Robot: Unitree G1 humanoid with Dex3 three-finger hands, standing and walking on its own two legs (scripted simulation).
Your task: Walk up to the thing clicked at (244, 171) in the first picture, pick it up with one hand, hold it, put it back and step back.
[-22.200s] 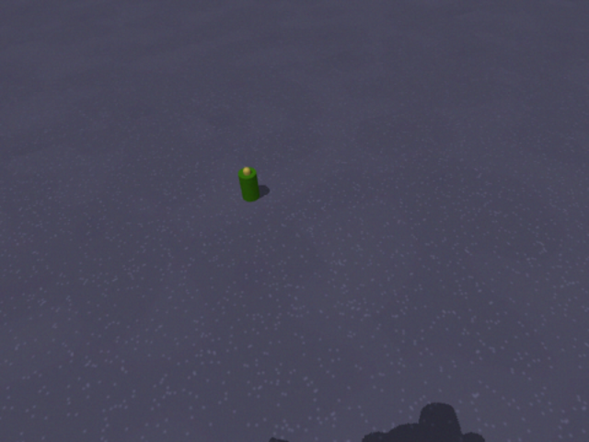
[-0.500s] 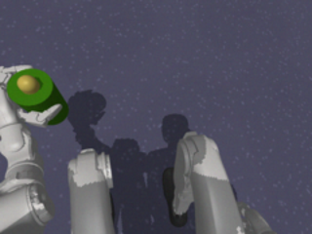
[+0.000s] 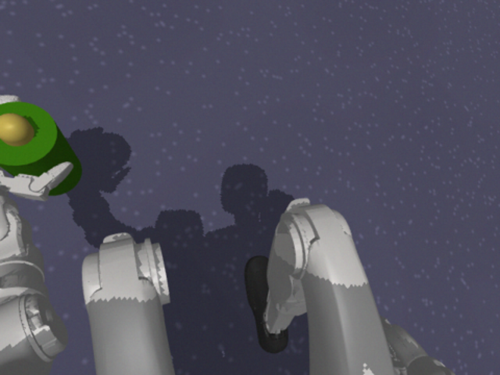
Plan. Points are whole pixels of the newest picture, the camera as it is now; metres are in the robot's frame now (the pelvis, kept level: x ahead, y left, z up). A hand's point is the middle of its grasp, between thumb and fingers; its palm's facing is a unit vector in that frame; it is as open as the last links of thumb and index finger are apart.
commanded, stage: lower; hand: left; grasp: from the side
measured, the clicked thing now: (34, 151) +0.46 +0.26 -0.13
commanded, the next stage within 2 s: loosen in 1.06 s
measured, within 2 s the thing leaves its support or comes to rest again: rests again in 1.72 s
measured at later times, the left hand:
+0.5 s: hand (42, 162) +0.46 +0.26 -0.17, palm faces +0.33 -0.94 -0.03, open 11.6 cm
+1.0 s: hand (50, 166) +0.46 +0.26 -0.20, palm faces +0.33 -0.94 -0.03, open 11.6 cm
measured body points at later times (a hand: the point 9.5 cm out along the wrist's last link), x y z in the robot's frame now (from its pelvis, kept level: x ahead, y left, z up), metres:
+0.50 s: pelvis +0.00 +0.00 -0.01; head +0.26 +0.13 +0.33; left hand +0.44 +0.31 -0.17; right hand +0.09 -0.27 -0.08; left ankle +0.08 +0.12 -0.28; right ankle +0.13 -0.13 -0.28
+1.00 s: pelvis -0.01 +0.01 -0.02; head +0.26 +0.16 +0.31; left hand +0.44 +0.31 -0.20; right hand +0.10 -0.27 -0.07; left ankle +0.08 +0.12 -0.28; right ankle +0.13 -0.13 -0.28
